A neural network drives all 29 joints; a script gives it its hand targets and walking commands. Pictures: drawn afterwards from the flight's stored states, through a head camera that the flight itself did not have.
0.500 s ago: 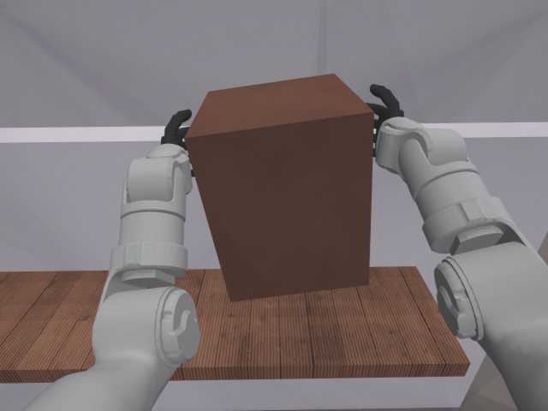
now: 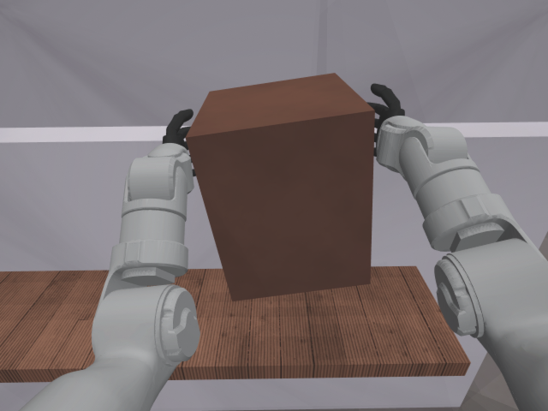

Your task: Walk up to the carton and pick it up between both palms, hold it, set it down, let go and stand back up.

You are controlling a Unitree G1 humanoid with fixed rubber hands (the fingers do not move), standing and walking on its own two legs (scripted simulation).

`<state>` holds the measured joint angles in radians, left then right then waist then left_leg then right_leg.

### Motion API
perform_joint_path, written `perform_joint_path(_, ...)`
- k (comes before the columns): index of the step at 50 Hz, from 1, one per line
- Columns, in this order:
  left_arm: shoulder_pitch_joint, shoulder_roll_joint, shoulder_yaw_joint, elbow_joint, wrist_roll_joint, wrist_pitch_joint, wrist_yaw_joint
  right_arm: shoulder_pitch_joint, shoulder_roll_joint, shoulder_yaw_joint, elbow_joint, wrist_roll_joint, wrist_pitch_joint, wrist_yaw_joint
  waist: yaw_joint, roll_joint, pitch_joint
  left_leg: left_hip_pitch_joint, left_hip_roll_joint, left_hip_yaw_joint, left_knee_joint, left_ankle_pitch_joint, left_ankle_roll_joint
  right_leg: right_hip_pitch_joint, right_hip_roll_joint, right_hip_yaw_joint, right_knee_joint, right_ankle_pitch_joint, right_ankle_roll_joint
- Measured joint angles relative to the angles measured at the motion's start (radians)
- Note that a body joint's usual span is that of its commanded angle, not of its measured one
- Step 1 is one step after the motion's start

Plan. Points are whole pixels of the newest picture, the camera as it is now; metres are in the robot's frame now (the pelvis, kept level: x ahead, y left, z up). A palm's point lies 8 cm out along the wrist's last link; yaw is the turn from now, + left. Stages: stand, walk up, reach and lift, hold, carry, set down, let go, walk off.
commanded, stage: hold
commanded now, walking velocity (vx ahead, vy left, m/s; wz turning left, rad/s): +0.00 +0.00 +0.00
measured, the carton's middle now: (285, 182) +0.39 -0.01 +0.24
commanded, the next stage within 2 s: set down in 1.16 s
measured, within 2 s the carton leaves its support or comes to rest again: neither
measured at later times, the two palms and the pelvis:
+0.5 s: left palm (177, 160) +0.37 +0.14 +0.29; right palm (388, 138) +0.37 -0.15 +0.32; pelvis +0.00 +0.00 +0.00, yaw +0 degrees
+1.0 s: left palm (177, 158) +0.37 +0.15 +0.29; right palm (388, 134) +0.37 -0.15 +0.32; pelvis +0.00 +0.00 +0.00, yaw +0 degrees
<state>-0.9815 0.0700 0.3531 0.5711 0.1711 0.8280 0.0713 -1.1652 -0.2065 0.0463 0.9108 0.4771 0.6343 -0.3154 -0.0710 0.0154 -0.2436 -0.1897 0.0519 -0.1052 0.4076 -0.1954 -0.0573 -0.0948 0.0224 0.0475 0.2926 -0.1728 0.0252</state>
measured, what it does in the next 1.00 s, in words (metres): stands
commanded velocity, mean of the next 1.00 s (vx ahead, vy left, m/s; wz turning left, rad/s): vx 0.00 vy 0.00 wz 0.00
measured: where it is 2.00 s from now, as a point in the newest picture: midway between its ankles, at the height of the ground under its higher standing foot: outside the picture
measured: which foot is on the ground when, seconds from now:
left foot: down 0.00-1.00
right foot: down 0.00-1.00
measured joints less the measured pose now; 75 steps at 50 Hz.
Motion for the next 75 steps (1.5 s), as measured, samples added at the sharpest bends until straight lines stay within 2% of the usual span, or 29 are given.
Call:
perform_joint_path(16, -0.009, -0.01, 0.013, 0.002, 0.01, 0.004, 0.002, -0.007, -0.007, 0.0, 0.003, 0.005, 0.009, -0.001, 0.002, -0.004, 0.008, 0.003, 0.003, -0.001, 0.004, -0.005, -0.001, 0.004, 0.004, 0.003, -0.001, -0.001, -0.002)
perform_joint_path(33, 0.017, -0.009, 0.01, -0.046, 0.007, 0.017, -0.002, 0.036, -0.001, 0.017, -0.06, 0.014, 0.014, -0.012, 0.003, -0.004, 0.004, 0.014, 0.0, 0.001, 0.003, -0.011, 0.002, 0.016, 0.002, 0.008, -0.006, -0.004, 0.0)
perform_joint_path(45, -0.004, -0.011, 0.013, -0.017, 0.021, 0.016, -0.005, 0.0, -0.002, -0.011, -0.006, 0.006, 0.014, -0.002, -0.008, -0.007, 0.008, 0.01, -0.004, -0.004, 0.007, -0.01, 0.003, 0.015, -0.001, 0.004, -0.002, -0.006, 0.001)
perform_joint_path(59, 0.009, -0.015, 0.011, -0.021, 0.013, 0.006, 0.001, 0.018, -0.011, 0.026, -0.028, 0.012, 0.015, 0.001, 0.001, -0.005, -0.001, 0.01, 0.002, 0.001, 0.0, -0.01, 0.0, 0.009, 0.006, 0.012, -0.005, -0.004, -0.002)
perform_joint_path(63, 0.011, 0.0, 0.015, -0.034, 0.008, 0.008, -0.009, 0.015, -0.002, 0.043, -0.039, -0.008, 0.016, 0.002, -0.011, -0.008, 0.0, 0.016, 0.0, -0.003, -0.008, -0.005, 0.0, 0.016, 0.004, 0.008, -0.008, -0.004, -0.003)
perform_joint_path(67, -0.012, 0.009, 0.034, -0.023, 0.022, -0.015, -0.019, -0.003, 0.019, 0.006, -0.016, -0.034, -0.02, 0.007, -0.018, -0.01, 0.006, 0.021, -0.003, -0.007, -0.007, -0.004, 0.001, 0.02, 0.001, 0.004, -0.006, -0.005, -0.002)
perform_joint_path(71, -0.053, 0.006, 0.084, 0.021, 0.06, -0.094, -0.044, -0.024, 0.04, -0.044, 0.016, -0.085, -0.09, 0.022, -0.015, -0.02, 0.028, 0.049, -0.005, -0.002, -0.018, 0.0, 0.003, 0.045, -0.002, 0.008, -0.013, -0.002, 0.0)
perform_joint_path(75, -0.092, 0.006, 0.127, 0.096, 0.124, -0.173, -0.068, -0.04, 0.072, -0.121, 0.08, -0.166, -0.175, 0.058, -0.007, -0.038, 0.049, 0.084, -0.01, 0.007, -0.046, 0.011, 0.007, 0.068, -0.01, 0.015, -0.018, -0.001, 0.001)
